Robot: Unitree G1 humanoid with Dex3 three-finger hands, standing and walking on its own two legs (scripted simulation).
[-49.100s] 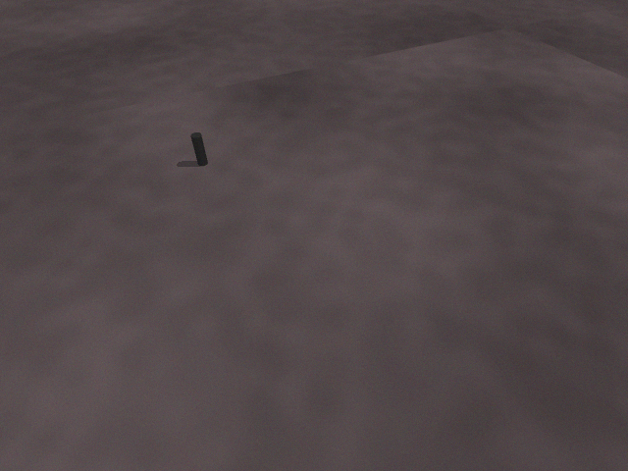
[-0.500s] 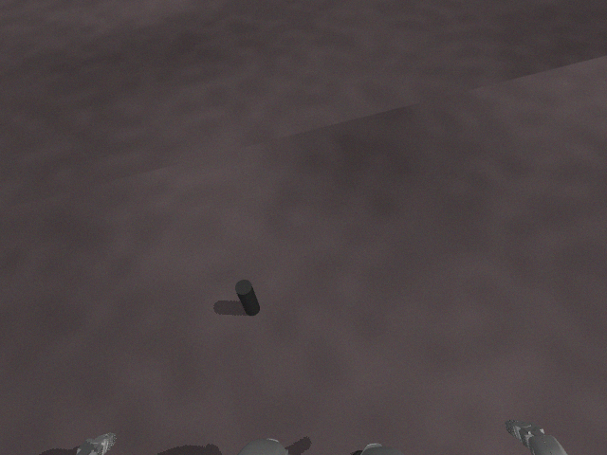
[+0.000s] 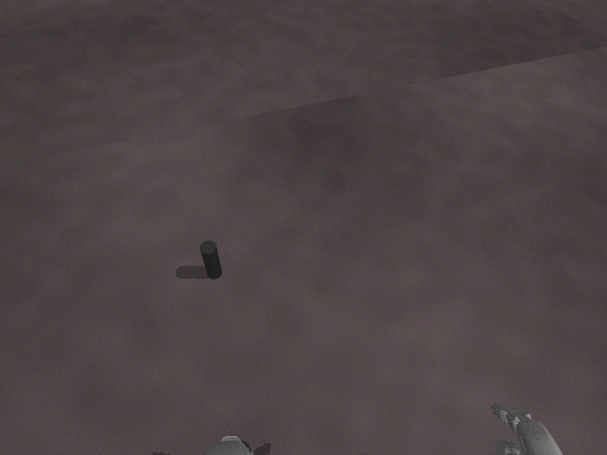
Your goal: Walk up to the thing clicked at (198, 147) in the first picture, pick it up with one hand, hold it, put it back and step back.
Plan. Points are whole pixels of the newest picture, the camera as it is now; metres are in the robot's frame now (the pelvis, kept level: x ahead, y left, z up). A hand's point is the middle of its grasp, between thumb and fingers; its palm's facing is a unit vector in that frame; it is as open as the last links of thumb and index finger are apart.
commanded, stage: step back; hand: left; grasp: from the side
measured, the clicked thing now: (211, 260) +0.77 +0.28 -0.67
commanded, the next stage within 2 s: stand in 1.62 s
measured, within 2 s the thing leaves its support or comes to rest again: neither
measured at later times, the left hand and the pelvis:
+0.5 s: hand out of the picture -0.04 +0.24 -0.14, palm faces +0.09 -0.92 -0.37, open 7.3 cm; pelvis -0.15 -0.04 +0.00, yaw +6 degrees
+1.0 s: hand out of the picture -0.20 +0.21 -0.14, palm faces +0.11 -0.91 -0.40, open 7.4 cm; pelvis -0.22 -0.06 +0.01, yaw +6 degrees
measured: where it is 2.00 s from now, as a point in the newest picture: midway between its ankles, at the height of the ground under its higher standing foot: outside the picture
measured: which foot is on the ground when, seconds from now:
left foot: down 0.00-0.10, up 0.12-0.38, down 0.40-0.74, up 0.76-0.96, down 0.98-1.00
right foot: up 0.00-0.04, down 0.06-0.42, up 0.44-0.68, down 0.70-1.00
